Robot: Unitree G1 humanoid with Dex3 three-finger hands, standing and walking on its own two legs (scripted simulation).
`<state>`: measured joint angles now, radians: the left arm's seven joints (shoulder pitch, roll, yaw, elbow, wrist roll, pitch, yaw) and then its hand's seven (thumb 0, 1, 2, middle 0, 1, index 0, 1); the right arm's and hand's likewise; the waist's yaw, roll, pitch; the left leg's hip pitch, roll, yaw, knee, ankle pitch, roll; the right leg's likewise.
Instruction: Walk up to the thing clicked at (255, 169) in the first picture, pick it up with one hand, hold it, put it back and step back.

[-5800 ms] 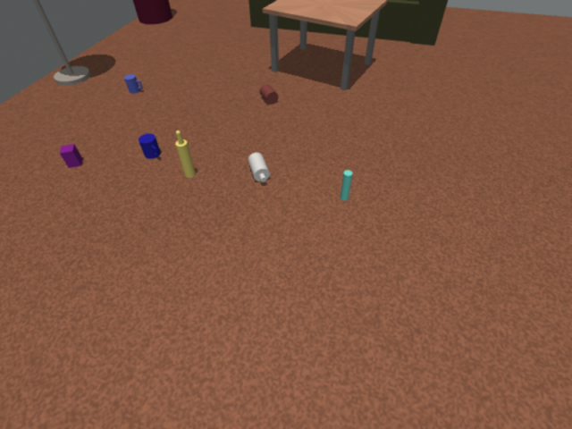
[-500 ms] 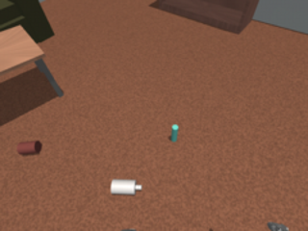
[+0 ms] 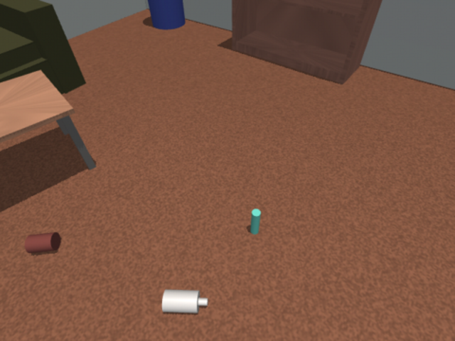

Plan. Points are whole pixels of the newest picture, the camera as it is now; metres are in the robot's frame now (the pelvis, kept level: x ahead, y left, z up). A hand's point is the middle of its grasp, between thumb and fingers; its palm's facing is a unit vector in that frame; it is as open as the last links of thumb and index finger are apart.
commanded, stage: walk up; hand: left
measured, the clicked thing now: (186, 301) +0.44 +0.21 -0.73
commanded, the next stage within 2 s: stand in 0.86 s
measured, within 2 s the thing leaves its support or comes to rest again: neither
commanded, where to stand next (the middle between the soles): +0.06 -0.01 m, yaw -1 degrees
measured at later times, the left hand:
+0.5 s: hand out of the picture +0.12 +0.25 -0.15, palm faces -0.01 -0.94 -0.34, open 7.4 cm
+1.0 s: hand out of the picture +0.09 +0.25 -0.15, palm faces -0.01 -0.94 -0.34, open 7.4 cm
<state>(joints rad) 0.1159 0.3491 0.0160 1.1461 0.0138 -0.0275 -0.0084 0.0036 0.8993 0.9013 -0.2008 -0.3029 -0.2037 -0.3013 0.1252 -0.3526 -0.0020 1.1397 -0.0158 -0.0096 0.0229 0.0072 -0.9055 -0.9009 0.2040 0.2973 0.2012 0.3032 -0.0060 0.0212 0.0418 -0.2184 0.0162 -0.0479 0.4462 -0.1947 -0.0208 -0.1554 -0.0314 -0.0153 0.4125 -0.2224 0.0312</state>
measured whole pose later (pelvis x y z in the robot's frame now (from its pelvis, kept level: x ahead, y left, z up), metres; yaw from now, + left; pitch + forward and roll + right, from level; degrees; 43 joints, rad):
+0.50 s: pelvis +0.02 +0.00 +0.00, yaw +0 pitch -2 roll +0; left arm 0.05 0.34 0.01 1.16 0.01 -0.03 0.00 0.00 0.90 0.90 -0.20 -0.30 -0.20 -0.30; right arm 0.06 -0.34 0.00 1.13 -0.01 -0.01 0.01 0.01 -0.91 -0.90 0.20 0.30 0.20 0.30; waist -0.01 0.01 0.05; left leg -0.15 0.01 -0.05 0.38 -0.18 -0.02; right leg -0.09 -0.04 -0.02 0.34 -0.21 0.03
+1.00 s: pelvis +0.02 +0.00 +0.01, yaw +0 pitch -2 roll +0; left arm 0.08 0.34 0.02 1.15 0.01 -0.01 0.00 0.00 0.90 0.90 -0.20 -0.30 -0.20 -0.30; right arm 0.08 -0.34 0.00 1.14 -0.01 -0.01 0.01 0.01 -0.91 -0.90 0.20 0.30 0.20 0.30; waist 0.00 0.01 0.07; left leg -0.14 0.01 -0.05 0.35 -0.17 -0.02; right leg -0.08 -0.04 -0.02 0.33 -0.21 0.04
